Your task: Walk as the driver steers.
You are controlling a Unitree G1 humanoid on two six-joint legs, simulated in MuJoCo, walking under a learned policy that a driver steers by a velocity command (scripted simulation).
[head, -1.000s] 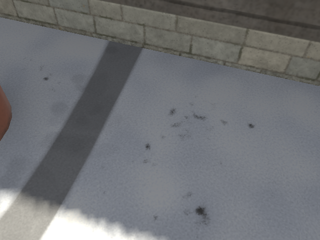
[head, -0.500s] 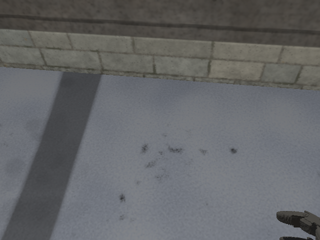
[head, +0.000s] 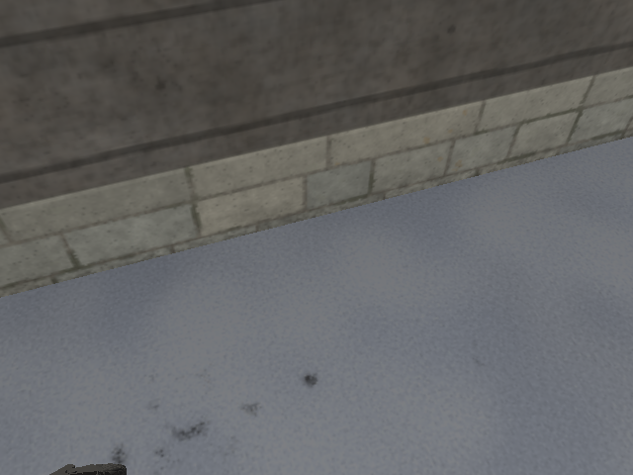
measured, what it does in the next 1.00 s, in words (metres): walks ahead: right foot, then left foot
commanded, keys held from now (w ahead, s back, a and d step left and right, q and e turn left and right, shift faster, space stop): w+e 0.10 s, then w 0.16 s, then no key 0.02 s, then q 0.26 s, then no key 0.46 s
